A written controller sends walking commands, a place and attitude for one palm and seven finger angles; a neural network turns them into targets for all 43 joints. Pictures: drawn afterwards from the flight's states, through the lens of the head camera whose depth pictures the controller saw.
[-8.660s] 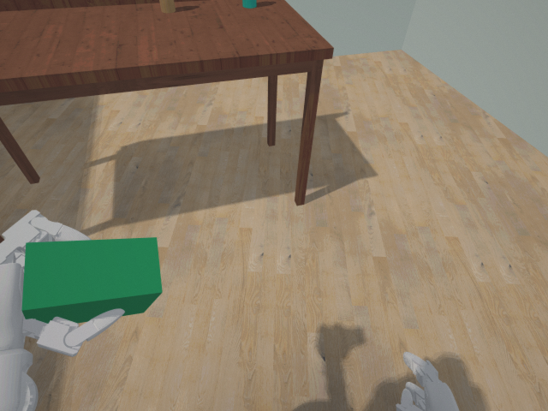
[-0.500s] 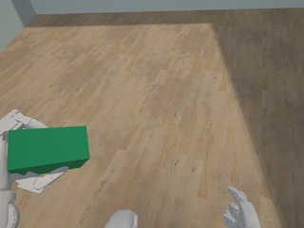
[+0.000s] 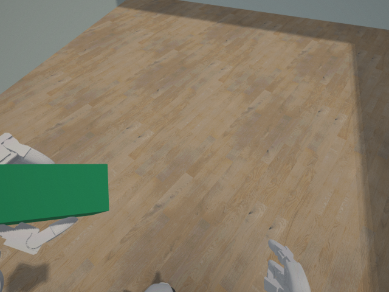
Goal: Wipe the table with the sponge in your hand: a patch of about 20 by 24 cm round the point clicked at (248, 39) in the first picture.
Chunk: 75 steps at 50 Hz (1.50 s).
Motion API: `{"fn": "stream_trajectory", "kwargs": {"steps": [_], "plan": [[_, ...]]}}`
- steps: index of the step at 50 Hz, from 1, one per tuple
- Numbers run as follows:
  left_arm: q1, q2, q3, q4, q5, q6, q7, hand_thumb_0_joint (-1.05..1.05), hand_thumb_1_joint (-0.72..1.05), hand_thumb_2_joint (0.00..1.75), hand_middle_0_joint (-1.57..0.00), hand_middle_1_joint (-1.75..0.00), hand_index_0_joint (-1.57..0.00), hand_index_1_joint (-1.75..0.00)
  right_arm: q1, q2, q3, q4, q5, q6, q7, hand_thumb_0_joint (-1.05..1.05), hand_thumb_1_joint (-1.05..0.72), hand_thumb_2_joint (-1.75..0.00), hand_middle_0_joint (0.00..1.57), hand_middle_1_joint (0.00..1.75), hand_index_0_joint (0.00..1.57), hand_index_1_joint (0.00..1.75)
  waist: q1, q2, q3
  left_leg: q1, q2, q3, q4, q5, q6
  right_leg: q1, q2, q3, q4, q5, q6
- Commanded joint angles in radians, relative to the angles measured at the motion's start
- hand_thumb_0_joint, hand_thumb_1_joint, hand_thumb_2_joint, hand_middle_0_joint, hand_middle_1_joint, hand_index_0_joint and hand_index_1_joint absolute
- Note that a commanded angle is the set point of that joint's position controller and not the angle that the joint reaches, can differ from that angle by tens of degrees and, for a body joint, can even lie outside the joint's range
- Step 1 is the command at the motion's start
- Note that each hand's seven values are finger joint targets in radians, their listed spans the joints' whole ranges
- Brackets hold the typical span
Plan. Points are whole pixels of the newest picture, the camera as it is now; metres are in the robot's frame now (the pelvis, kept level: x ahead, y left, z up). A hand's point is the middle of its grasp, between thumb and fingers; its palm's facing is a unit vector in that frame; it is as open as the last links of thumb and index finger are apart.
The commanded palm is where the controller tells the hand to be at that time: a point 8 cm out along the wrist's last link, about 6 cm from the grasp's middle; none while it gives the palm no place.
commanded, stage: turn to face it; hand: left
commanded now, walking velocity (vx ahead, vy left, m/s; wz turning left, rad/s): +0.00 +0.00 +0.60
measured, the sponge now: (69, 193) +0.22 +0.20 +0.17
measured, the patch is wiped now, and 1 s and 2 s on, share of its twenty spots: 0.00 0.00 0.00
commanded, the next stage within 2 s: none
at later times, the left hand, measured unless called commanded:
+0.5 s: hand out of the picture +0.05 +0.26 +0.18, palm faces +0.60 -0.68 -0.42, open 10.4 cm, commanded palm -0.02 +0.28 +0.19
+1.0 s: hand out of the picture -0.11 +0.18 +0.18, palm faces +0.78 -0.46 -0.43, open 10.4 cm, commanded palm -0.19 +0.19 +0.19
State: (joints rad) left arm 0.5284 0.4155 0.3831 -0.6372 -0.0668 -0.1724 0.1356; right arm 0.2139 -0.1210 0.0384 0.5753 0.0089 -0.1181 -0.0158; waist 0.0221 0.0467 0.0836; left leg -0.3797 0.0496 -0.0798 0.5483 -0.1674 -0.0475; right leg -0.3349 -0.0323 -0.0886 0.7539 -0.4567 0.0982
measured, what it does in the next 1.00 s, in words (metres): walks backwards, turning left: right foot, then left foot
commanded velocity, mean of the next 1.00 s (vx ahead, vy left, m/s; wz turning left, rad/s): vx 0.00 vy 0.00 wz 0.60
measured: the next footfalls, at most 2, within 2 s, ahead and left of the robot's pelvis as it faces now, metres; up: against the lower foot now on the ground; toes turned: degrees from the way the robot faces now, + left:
right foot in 0.04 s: +0.03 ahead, -0.12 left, +0.00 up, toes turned -4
left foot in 0.40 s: -0.09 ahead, +0.10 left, +0.00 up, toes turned +21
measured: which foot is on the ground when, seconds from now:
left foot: down 0.00-0.04, up 0.06-0.38, down 0.40-0.76, up 0.78-1.00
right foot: up 0.00-0.02, down 0.04-0.40, up 0.42-0.72, down 0.74-1.00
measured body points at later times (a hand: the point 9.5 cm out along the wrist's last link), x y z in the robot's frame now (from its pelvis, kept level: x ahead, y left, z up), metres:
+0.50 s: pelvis -0.09 -0.03 +0.00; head -0.07 -0.01 +0.45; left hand +0.01 +0.29 +0.21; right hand +0.15 -0.22 -0.07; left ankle -0.13 +0.09 -0.73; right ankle -0.04 -0.13 -0.68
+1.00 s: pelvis -0.15 -0.13 +0.01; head -0.12 -0.13 +0.46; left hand -0.16 +0.20 +0.21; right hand +0.13 -0.23 -0.08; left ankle -0.25 -0.02 -0.66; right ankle -0.07 -0.17 -0.73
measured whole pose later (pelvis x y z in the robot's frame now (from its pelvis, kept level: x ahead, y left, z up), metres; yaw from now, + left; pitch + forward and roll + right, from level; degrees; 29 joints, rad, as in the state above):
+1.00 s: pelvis -0.15 -0.13 +0.01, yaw +36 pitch -2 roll +3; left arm 0.49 0.37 0.32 -0.52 -0.05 -0.15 0.15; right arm 0.20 -0.23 -0.02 0.61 -0.01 -0.07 -0.08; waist -0.01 -0.03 0.07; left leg -0.41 0.03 0.07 1.01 -0.43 -0.06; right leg -0.24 -0.11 -0.23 0.48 -0.21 -0.06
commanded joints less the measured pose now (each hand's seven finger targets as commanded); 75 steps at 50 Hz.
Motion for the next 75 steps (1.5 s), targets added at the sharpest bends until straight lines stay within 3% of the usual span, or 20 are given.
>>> {"fn": "stream_trajectory", "kwargs": {"steps": [1, 2, 3, 8, 18, 21, 22, 27, 35, 36, 38, 39, 43, 55, 58, 63, 69, 71, 73, 75], "plan": [[-0.137, 0.119, 0.1, -0.079, 0.007, -0.023, 0.011, 0.0, 0.1, 1.3, -1.2, -1.6, -1.2, -1.6, -0.077, -0.165, -0.077, -0.119, 0.015, -0.029, -0.028, 0.0, -0.9, -0.9, 0.2, 0.3, 0.2, 0.3, -0.002, -0.049, -0.166, -0.07, 0.059, -0.057, 0.057, -0.174, 0.088, 0.254, -0.108, 0.088, -0.456, 0.166, -0.062], [-0.144, 0.185, 0.129, -0.062, 0.016, -0.003, 0.023, 0.0, 0.1, 1.3, -1.2, -1.6, -1.2, -1.6, -0.096, -0.135, -0.069, -0.136, 0.016, -0.017, -0.033, 0.0, -0.9, -0.9, 0.2, 0.3, 0.2, 0.3, -0.006, -0.323, -0.135, -0.221, -0.081, 0.081, 0.371, -0.365, 0.011, 0.24, -0.374, 0.42, -0.524, 0.237, -0.176], [-0.198, 0.155, 0.097, -0.08, -0.013, 0.003, 0.029, 0.0, 0.1, 1.3, -1.2, -1.6, -1.2, -1.6, -0.093, -0.184, -0.087, -0.127, 0.012, -0.033, -0.04, 0.0, -0.9, -0.9, 0.2, 0.3, 0.2, 0.3, -0.005, -0.329, -0.128, -0.181, -0.06, 0.032, 0.607, -0.344, 0.0, 0.111, -0.448, 0.443, -0.545, 0.247, -0.208], [-0.184, 0.138, 0.081, -0.086, 0.016, -0.032, 0.023, 0.0, 0.1, 1.3, -1.2, -1.6, -1.2, -1.6, -0.176, -0.154, -0.06, -0.116, -0.003, -0.008, -0.071, 0.0, -0.9, -0.9, 0.2, 0.3, 0.2, 0.3, -0.015, -0.193, -0.094, -0.126, -0.008, 0.104, 0.62, -0.265, -0.034, 0.118, -0.318, 0.05, -0.453, 0.499, -0.191], [-0.043, 0.12, 0.109, -0.17, 0.008, -0.048, 0.06, 0.0, 0.1, 1.3, -1.2, -1.6, -1.2, -1.6, -0.068, -0.164, -0.087, -0.164, -0.021, 0.028, -0.066, 0.0, -0.9, -0.9, 0.2, 0.3, 0.2, 0.3, -0.031, -0.12, -0.257, 0.161, -0.048, 0.212, -0.117, -0.121, 0.017, 0.236, -0.315, -0.023, -0.155, 0.636, -0.144], [-0.047, 0.138, 0.095, -0.228, 0.005, -0.093, 0.035, 0.0, 0.1, 1.3, -1.2, -1.6, -1.2, -1.6, -0.052, -0.233, -0.113, -0.171, -0.008, -0.001, -0.043, 0.0, -0.9, -0.9, 0.2, 0.3, 0.2, 0.3, -0.026, 0.311, -0.194, 0.383, 0.37, -0.316, -0.177, 0.803, 0.243, -0.262, -0.061, -0.033, 0.329, -0.231, -0.025], [-0.061, 0.191, 0.13, -0.273, 0.036, -0.099, 0.026, 0.0, 0.1, 1.3, -1.2, -1.6, -1.2, -1.6, -0.061, -0.211, -0.108, -0.158, -0.012, -0.017, -0.038, 0.0, -0.9, -0.9, 0.2, 0.3, 0.2, 0.3, -0.032, 0.353, -0.192, 0.383, 0.363, -0.339, -0.147, 0.835, 0.277, -0.334, -0.076, 0.03, 0.414, -0.229, -0.02], [-0.032, 0.122, 0.09, -0.252, 0.016, -0.078, 0.014, 0.0, 0.1, 1.3, -1.2, -1.6, -1.2, -1.6, -0.061, -0.215, -0.108, -0.129, 0.013, -0.052, -0.011, 0.0, -0.9, -0.9, 0.2, 0.3, 0.2, 0.3, -0.032, 0.232, -0.134, 0.162, 0.173, -0.089, -0.182, 0.411, 0.183, -0.144, -0.023, 0.0, 0.257, 0.027, -0.001], [-0.112, 0.095, 0.069, -0.078, 0.0, -0.028, -0.001, 0.0, 0.1, 1.3, -1.2, -1.6, -1.2, -1.6, -0.081, -0.196, -0.079, -0.108, 0.004, -0.041, -0.028, 0.0, -0.9, -0.9, 0.2, 0.3, 0.2, 0.3, -0.009, 0.144, -0.139, 0.007, 0.149, -0.197, -0.147, 0.044, 0.173, 0.188, 0.045, -0.003, -0.206, 0.074, -0.001], [-0.138, 0.113, 0.078, -0.075, 0.006, -0.024, 0.0, 0.0, 0.1, 1.3, -1.2, -1.6, -1.2, -1.6, -0.093, -0.184, -0.074, -0.11, 0.006, -0.038, -0.029, 0.0, -0.9, -0.9, 0.2, 0.3, 0.2, 0.3, 0.004, 0.07, -0.148, -0.037, 0.109, -0.168, -0.078, -0.068, 0.139, 0.26, 0.004, 0.018, -0.364, 0.152, -0.02], [-0.19, 0.21, 0.119, -0.083, 0.018, -0.007, 0.022, 0.0, 0.1, 1.3, -1.2, -1.6, -1.2, -1.6, -0.121, -0.143, -0.06, -0.134, 0.011, -0.027, -0.036, 0.0, -0.9, -0.9, 0.2, 0.3, 0.2, 0.3, -0.001, -0.344, -0.128, -0.242, -0.097, 0.057, 0.44, -0.404, 0.01, 0.265, -0.413, 0.455, -0.526, 0.296, -0.193], [-0.205, 0.164, 0.091, -0.081, -0.003, -0.005, 0.026, 0.0, 0.1, 1.3, -1.2, -1.6, -1.2, -1.6, -0.097, -0.187, -0.086, -0.121, 0.006, -0.038, -0.04, 0.0, -0.9, -0.9, 0.2, 0.3, 0.2, 0.3, -0.006, -0.312, -0.138, -0.162, -0.07, 0.0, 0.645, -0.333, 0.001, 0.122, -0.437, 0.453, -0.548, 0.234, -0.196], [-0.139, 0.148, 0.094, -0.082, 0.011, -0.026, 0.017, 0.0, 0.1, 1.3, -1.2, -1.6, -1.2, -1.6, -0.174, -0.15, -0.062, -0.117, -0.001, -0.005, -0.058, 0.0, -0.9, -0.9, 0.2, 0.3, 0.2, 0.3, -0.016, -0.171, -0.098, -0.162, -0.029, 0.073, 0.75, -0.221, -0.039, 0.103, -0.304, 0.108, -0.497, 0.339, -0.189], [-0.079, 0.121, 0.099, -0.175, 0.01, -0.057, 0.062, 0.0, 0.1, 1.3, -1.2, -1.6, -1.2, -1.6, -0.054, -0.177, -0.09, -0.15, -0.025, 0.008, -0.064, 0.0, -0.9, -0.9, 0.2, 0.3, 0.2, 0.3, -0.038, -0.108, -0.246, 0.181, -0.041, 0.191, -0.13, -0.135, 0.031, 0.205, -0.314, -0.011, -0.192, 0.455, -0.144], [-0.061, 0.137, 0.089, -0.225, 0.012, -0.099, 0.036, 0.0, 0.1, 1.3, -1.2, -1.6, -1.2, -1.6, -0.055, -0.232, -0.109, -0.157, -0.013, -0.019, -0.045, 0.0, -0.9, -0.9, 0.2, 0.3, 0.2, 0.3, -0.024, 0.295, -0.166, 0.345, 0.357, -0.315, -0.195, 0.699, 0.23, -0.26, -0.058, -0.033, 0.3, -0.203, -0.028], [-0.073, 0.149, 0.104, -0.256, 0.024, -0.097, 0.016, 0.0, 0.1, 1.3, -1.2, -1.6, -1.2, -1.6, -0.078, -0.21, -0.105, -0.118, 0.009, -0.064, -0.021, 0.0, -0.9, -0.9, 0.2, 0.3, 0.2, 0.3, -0.028, 0.259, -0.105, 0.148, 0.194, -0.12, -0.177, 0.396, 0.191, -0.152, -0.036, 0.002, 0.243, -0.007, -0.004], [-0.059, 0.1, 0.083, -0.103, 0.003, -0.042, 0.003, 0.0, 0.1, 1.3, -1.2, -1.6, -1.2, -1.6, -0.061, -0.203, -0.089, -0.104, 0.007, -0.054, -0.019, 0.0, -0.9, -0.9, 0.2, 0.3, 0.2, 0.3, -0.02, 0.178, -0.134, 0.087, 0.167, -0.175, -0.119, 0.238, 0.175, 0.105, 0.047, -0.012, -0.122, 0.056, 0.002], [-0.125, 0.12, 0.093, -0.064, 0.011, -0.034, 0.002, 0.0, 0.1, 1.3, -1.2, -1.6, -1.2, -1.6, -0.083, -0.186, -0.079, -0.103, 0.01, -0.045, -0.023, 0.0, -0.9, -0.9, 0.2, 0.3, 0.2, 0.3, -0.002, 0.048, -0.138, 0.005, 0.112, -0.14, -0.008, 0.028, 0.125, 0.233, -0.013, 0.023, -0.382, 0.211, -0.017], [-0.185, 0.195, 0.127, -0.048, 0.013, -0.012, 0.025, 0.0, 0.1, 1.3, -1.2, -1.6, -1.2, -1.6, -0.1, -0.157, -0.071, -0.127, 0.017, -0.039, -0.035, 0.0, -0.9, -0.9, 0.2, 0.3, 0.2, 0.3, -0.005, -0.341, -0.151, -0.19, -0.086, 0.06, 0.483, -0.401, 0.011, 0.245, -0.415, 0.446, -0.492, 0.397, -0.194], [-0.143, 0.165, 0.107, -0.029, 0.01, -0.012, 0.022, 0.0, 0.1, 1.3, -1.2, -1.6, -1.2, -1.6, -0.111, -0.166, -0.081, -0.114, -0.003, -0.024, -0.035, 0.0, -0.9, -0.9, 0.2, 0.3, 0.2, 0.3, -0.016, -0.255, -0.104, -0.149, -0.053, 0.016, 0.768, -0.292, -0.012, 0.086, -0.38, 0.384, -0.512, 0.28, -0.208]]}}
